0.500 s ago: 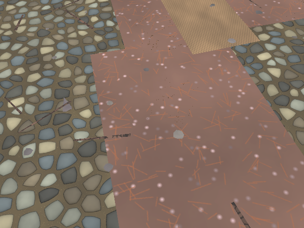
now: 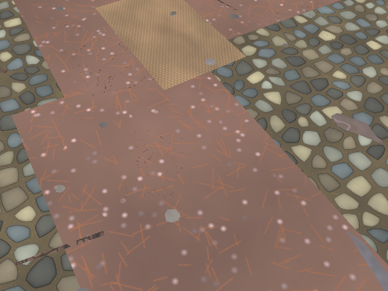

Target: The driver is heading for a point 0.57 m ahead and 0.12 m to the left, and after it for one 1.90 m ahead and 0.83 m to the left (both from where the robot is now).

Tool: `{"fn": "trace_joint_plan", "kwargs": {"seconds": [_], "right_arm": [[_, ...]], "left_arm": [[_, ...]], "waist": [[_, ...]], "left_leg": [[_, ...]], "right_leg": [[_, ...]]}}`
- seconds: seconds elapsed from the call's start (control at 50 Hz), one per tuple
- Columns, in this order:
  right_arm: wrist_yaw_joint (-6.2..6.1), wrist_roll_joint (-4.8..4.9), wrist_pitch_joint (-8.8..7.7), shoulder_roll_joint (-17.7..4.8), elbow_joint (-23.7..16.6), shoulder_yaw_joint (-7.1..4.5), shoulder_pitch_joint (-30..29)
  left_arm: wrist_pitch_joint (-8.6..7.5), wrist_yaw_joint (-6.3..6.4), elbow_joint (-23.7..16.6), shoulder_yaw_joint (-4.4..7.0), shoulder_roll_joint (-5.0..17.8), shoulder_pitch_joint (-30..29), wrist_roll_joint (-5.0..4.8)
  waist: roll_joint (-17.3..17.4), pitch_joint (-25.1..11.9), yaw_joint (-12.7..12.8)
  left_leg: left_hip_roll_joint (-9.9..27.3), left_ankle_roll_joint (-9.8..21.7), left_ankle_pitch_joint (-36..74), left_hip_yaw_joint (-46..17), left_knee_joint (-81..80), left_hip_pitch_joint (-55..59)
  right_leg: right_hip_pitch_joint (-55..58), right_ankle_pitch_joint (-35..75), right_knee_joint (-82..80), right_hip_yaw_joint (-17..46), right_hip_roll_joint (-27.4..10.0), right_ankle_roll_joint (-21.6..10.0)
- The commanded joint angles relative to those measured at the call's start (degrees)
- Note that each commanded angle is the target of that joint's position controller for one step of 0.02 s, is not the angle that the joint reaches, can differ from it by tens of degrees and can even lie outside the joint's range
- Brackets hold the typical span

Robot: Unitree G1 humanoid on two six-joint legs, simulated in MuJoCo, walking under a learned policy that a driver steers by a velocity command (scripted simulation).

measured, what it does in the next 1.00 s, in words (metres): steps on the spot, turning left: right foot, then left foot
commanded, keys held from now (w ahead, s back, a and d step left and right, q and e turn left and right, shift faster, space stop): no key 0.14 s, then q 0.78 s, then no key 0.06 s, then e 0.02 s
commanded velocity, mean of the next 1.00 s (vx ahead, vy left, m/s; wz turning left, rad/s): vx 0.04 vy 0.00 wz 0.33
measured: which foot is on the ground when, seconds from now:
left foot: down 0.00-0.32, up 0.34-0.54, down 0.56-1.00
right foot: up 0.00-0.10, down 0.12-0.56, up 0.58-1.00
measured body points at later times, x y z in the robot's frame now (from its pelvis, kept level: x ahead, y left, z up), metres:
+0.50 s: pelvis +0.05 -0.01 -0.01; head +0.08 +0.01 +0.43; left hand +0.18 +0.28 -0.12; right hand +0.21 -0.28 -0.12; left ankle +0.02 +0.10 -0.71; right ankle +0.11 -0.13 -0.75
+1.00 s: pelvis +0.03 +0.04 +0.00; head +0.05 +0.08 +0.45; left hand +0.06 +0.36 -0.12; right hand +0.27 -0.17 -0.08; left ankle +0.02 +0.11 -0.75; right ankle +0.13 -0.13 -0.69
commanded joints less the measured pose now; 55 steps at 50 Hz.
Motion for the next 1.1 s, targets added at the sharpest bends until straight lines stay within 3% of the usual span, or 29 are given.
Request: {"fn": "trace_joint_plan", "kwargs": {"seconds": [0.02,0.08,0.1,0.12,0.14,0.16,0.18,0.2,0.24,0.28,0.32,0.36,0.38,0.4,0.42,0.46,0.5,0.54,0.56,0.58,0.6,0.62,0.64,0.66,0.68,0.76,0.92,0.98,1.1], "right_arm": [[-0.55,0.75,0.03,-9.8,-3.5,-2.06,-3.3],[-0.62,1.41,0.76,-9.9,-2.7,-1.89,-3.5],[-0.68,1.79,0.93,-9.4,-2.5,-1.66,-3.7],[-0.68,1.53,0.86,-8.0,-1.8,-1.17,-1.7],[-0.64,-0.10,0.39,-5.7,-2.2,-0.31,-0.3],[-0.36,-0.92,0.17,-1.9,-0.9,0.89,6.6],[-0.58,-0.51,0.84,-2.3,-0.8,1.19,4.9],[-0.76,0.00,1.72,-4.0,-1.7,0.92,1.8],[-1.47,-0.12,3.76,-6.9,-2.8,0.27,-1.3],[-1.69,0.06,4.71,-8.6,-3.4,-0.24,-1.4],[-1.86,0.40,4.82,-8.4,-4.2,-0.59,-1.8],[-1.52,0.55,5.29,-7.1,-5.3,-0.86,-3.0],[-1.23,0.67,5.78,-7.2,-6.0,-1.20,-4.3],[-1.05,0.96,6.36,-6.9,-6.6,-1.49,-5.0],[-1.04,1.31,6.98,-6.2,-6.7,-1.59,-4.4],[-1.07,1.27,7.91,-5.7,-6.1,-1.63,-2.6],[-0.43,1.02,8.26,-6.4,-6.0,-2.10,-0.8],[0.38,0.78,8.29,-6.6,-5.2,-2.72,2.6],[0.41,0.13,8.17,-7.9,-5.2,-3.27,3.2],[-0.70,-0.37,7.79,-15.8,-7.4,-4.97,2.7],[-0.26,-2.51,6.51,-18.7,-10.0,-4.70,1.8],[0.07,-3.36,5.18,-17.8,-10.6,-4.69,0.0],[-0.16,-1.97,4.38,-16.3,-11.1,-4.38,-3.2],[-0.66,-0.47,4.35,-14.1,-11.6,-3.80,-6.1],[-1.17,0.38,4.44,-12.7,-12.1,-3.21,-7.3],[-2.29,0.51,4.51,-11.3,-12.7,-2.72,-3.1],[-3.14,0.71,5.74,-12.8,-15.0,-3.79,-1.9],[-2.97,0.34,5.99,-12.1,-15.9,-3.64,-3.0],[-1.63,-0.88,5.73,-6.7,-14.8,-0.92,-5.7]], "left_arm": [[0.06,-0.29,-2.7,0.28,2.0,2.1,0.06],[-0.06,-0.55,-3.5,0.75,2.9,0.1,0.34],[-0.22,-0.57,-3.1,1.00,3.1,1.0,0.55],[-0.29,-0.31,-3.0,1.50,4.6,1.6,0.99],[-0.21,0.25,-3.5,2.10,7.8,3.2,1.80],[0.47,0.66,-3.6,1.65,7.0,2.0,2.28],[0.87,0.46,-3.4,0.62,2.6,1.5,1.75],[0.93,0.09,-3.2,0.44,1.9,0.1,1.46],[1.14,-0.03,-4.1,1.30,5.0,-3.8,1.24],[1.24,0.42,-3.9,2.09,6.8,-3.1,1.06],[1.40,1.27,-2.9,2.81,7.7,0.5,0.89],[1.66,2.22,-2.6,3.14,7.9,2.0,0.84],[1.54,2.56,-2.6,3.27,8.1,2.5,1.15],[1.34,2.72,-2.5,3.41,8.4,2.0,1.34],[1.20,2.70,-2.7,3.54,8.6,-0.8,1.14],[1.24,2.50,-3.2,3.72,8.7,-6.6,0.57],[1.77,2.14,-2.5,3.81,8.7,-7.9,0.12],[2.43,2.09,-1.5,3.70,7.9,-7.8,-0.98],[2.89,2.00,-0.1,3.43,6.0,-4.7,-1.16],[3.32,1.73,-0.8,2.59,2.9,-2.1,0.83],[2.88,2.07,-3.4,2.82,4.2,-7.7,1.34],[2.82,2.50,-3.9,3.31,6.0,-9.4,0.53],[2.90,2.91,-2.9,3.94,7.6,-8.2,0.22],[3.14,3.45,-1.2,4.36,8.1,-6.5,0.72],[3.32,3.73,-0.4,4.50,8.2,-5.1,1.09],[2.48,3.32,0.0,4.05,6.4,-3.9,0.43],[1.34,2.56,-0.7,3.63,6.3,-6.0,0.00],[0.96,1.99,0.1,3.36,6.3,-5.0,-0.04],[0.37,0.22,1.7,1.77,4.4,-2.2,-0.01]], "waist": [[9.5,-8.8,2.3],[9.4,-7.3,2.5],[9.0,-7.2,3.3],[7.4,-7.5,3.3],[2.5,-11.1,2.6],[-6.4,-14.3,-1.1],[-7.1,-14.2,0.7],[-6.3,-11.8,1.0],[-5.3,-7.5,0.8],[-4.3,-5.0,1.3],[-4.5,-7.4,2.6],[-7.2,-9.6,3.5],[-7.4,-9.9,4.7],[-5.4,-9.4,4.5],[-3.8,-8.4,3.0],[-4.5,-7.7,0.9],[-5.7,-8.5,-0.1],[-4.4,-8.8,-1.7],[0.9,-6.1,-1.0],[19.9,-3.0,1.5],[19.1,-4.1,-0.6],[14.0,-4.2,-0.7],[10.7,-2.5,1.4],[8.4,-2.6,2.7],[9.4,-3.0,3.4],[8.5,-6.4,2.7],[10.7,-5.2,1.3],[10.9,-5.8,1.0],[9.8,-7.0,1.6]], "left_leg": [[13.2,9.7,35.9,-5.5,-2.3,2.6],[13.8,8.4,27.4,-7.0,0.6,3.4],[12.7,7.0,22.7,-7.1,2.5,2.7],[10.6,4.6,17.4,-6.7,4.9,1.4],[7.3,1.4,8.1,-4.1,10.4,-2.5],[4.1,-1.6,-11.7,-1.9,13.7,-9.0],[4.7,-3.0,-16.4,-3.0,14.2,-9.2],[4.9,-3.3,-13.8,-3.1,13.1,-8.8],[4.4,-3.0,-7.5,-2.9,11.6,-8.1],[3.7,-2.5,-3.9,-3.0,13.5,-9.1],[3.1,-2.9,-3.5,-2.4,18.6,-11.3],[2.4,-3.2,-17.2,-1.4,27.8,-14.4],[3.1,-3.4,-25.3,-2.3,36.3,-17.0],[4.3,-3.5,-27.9,-3.5,40.9,-18.4],[5.4,-3.6,-26.7,-4.0,40.1,-17.6],[5.7,-3.2,-20.3,-2.6,34.0,-10.6],[4.2,-2.5,-13.4,0.0,27.4,-5.2],[1.5,-0.3,-4.3,3.0,15.7,1.5],[1.6,1.9,-0.2,-0.6,9.0,4.4],[17.1,8.3,15.2,-24.2,1.5,8.1],[24.4,17.5,21.6,-34.7,-2.0,2.5],[22.3,17.3,11.3,-33.2,-3.7,0.6],[18.7,13.5,4.9,-28.8,-3.3,0.5],[16.3,10.1,1.6,-25.9,-2.5,1.0],[14.7,8.7,3.2,-23.7,-2.2,0.4],[12.5,8.6,10.5,-21.9,-0.9,6.2],[11.1,9.3,4.5,-27.7,-0.8,8.2],[10.8,9.9,5.2,-27.8,0.1,6.3],[10.2,10.3,11.8,-23.9,2.2,0.9]], "right_leg": [[10.3,6.4,-7.2,-2.2,0.8,0.0],[13.7,8.0,-15.6,-2.8,1.6,-2.0],[17.3,11.6,-20.8,-3.4,2.3,-3.2],[22.0,18.3,-24.5,-1.4,0.7,-4.5],[30.1,37.3,-21.7,5.5,-6.6,-6.9],[36.7,43.9,-19.4,11.6,-14.2,-13.3],[34.1,35.9,-20.7,12.8,-14.7,-15.5],[30.8,26.5,-21.8,11.6,-12.3,-13.8],[24.6,14.5,-23.0,7.8,-9.0,-10.1],[23.6,14.3,-22.7,5.3,-7.7,-8.8],[27.6,23.4,-21.5,6.9,-11.2,-11.1],[29.7,31.1,-22.4,10.8,-17.1,-15.4],[29.7,33.3,-23.8,13.0,-20.4,-17.8],[28.5,32.5,-25.1,12.8,-21.7,-18.6],[25.9,28.6,-26.1,10.0,-20.5,-17.4],[19.7,23.2,-27.1,3.2,-16.8,-14.1],[18.1,19.7,-25.6,-1.4,-14.9,-12.4],[16.0,11.0,-20.3,-5.4,-13.2,-8.8],[10.9,1.1,-12.9,-9.0,-10.3,-4.6],[-3.9,-19.0,5.8,-14.7,-2.2,2.0],[-8.1,-27.3,17.2,-4.0,2.6,2.3],[-8.7,-23.4,21.3,-0.3,1.8,1.1],[-9.3,-16.8,21.1,0.9,0.7,0.1],[-9.3,-12.0,20.6,1.2,-0.2,0.1],[-7.7,-8.7,20.7,1.3,-0.2,0.5],[-6.6,-3.2,19.6,1.8,1.7,1.8],[-4.2,-3.7,4.2,3.8,2.7,4.1],[0.3,-4.4,0.7,3.1,2.3,4.0],[16.8,-3.3,-12.1,-0.1,0.0,2.4]]}}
